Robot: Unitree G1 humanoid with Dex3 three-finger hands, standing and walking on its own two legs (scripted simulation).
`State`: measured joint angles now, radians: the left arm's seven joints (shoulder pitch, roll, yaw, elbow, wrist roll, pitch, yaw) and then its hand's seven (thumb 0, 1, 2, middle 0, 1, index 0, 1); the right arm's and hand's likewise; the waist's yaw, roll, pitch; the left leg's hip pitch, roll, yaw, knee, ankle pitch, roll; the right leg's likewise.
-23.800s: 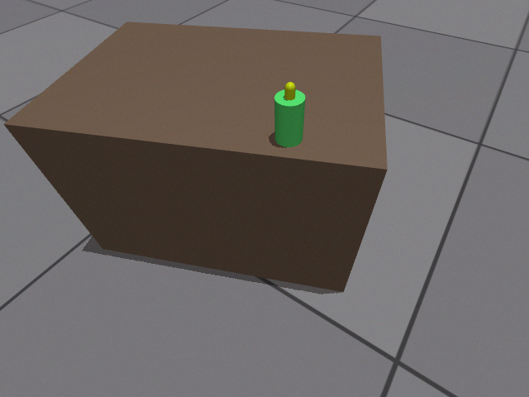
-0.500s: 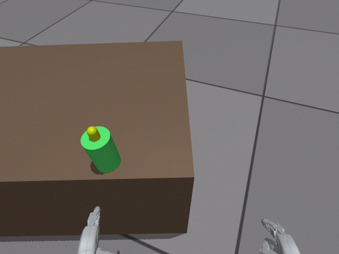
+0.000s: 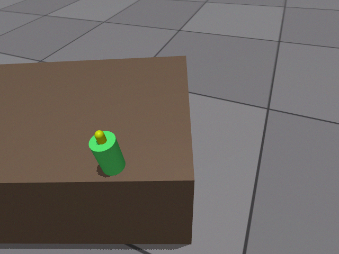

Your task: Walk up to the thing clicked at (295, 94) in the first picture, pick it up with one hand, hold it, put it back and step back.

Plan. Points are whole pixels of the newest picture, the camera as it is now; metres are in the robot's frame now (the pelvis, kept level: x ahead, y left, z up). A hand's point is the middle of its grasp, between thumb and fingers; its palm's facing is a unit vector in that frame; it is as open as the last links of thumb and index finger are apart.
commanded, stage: home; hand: left
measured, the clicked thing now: (106, 150) +0.40 +0.22 +0.00
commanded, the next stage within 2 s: stand in 1.52 s
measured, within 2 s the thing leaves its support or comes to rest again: neither
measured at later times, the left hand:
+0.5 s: hand out of the picture +0.04 +0.24 -0.15, palm faces -0.04 -0.93 -0.36, open 17.5 cm
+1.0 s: hand out of the picture +0.08 +0.24 -0.15, palm faces -0.04 -0.93 -0.36, open 17.4 cm
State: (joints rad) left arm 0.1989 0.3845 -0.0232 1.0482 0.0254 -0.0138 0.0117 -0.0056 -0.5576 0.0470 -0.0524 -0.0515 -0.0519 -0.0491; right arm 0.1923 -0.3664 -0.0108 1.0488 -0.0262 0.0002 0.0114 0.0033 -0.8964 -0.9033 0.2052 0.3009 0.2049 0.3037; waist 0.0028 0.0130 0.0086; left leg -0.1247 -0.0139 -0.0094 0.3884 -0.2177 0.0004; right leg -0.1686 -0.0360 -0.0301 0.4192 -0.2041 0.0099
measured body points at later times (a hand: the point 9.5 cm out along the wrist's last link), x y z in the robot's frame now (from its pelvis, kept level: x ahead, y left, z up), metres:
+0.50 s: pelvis -0.01 -0.01 +0.00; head -0.01 -0.02 +0.45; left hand +0.04 +0.29 -0.13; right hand +0.04 -0.31 -0.14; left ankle +0.00 +0.12 -0.74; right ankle +0.02 -0.12 -0.74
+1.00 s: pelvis +0.01 -0.01 +0.00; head +0.01 -0.02 +0.45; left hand +0.09 +0.29 -0.12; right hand +0.07 -0.31 -0.13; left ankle +0.00 +0.12 -0.74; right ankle +0.02 -0.12 -0.74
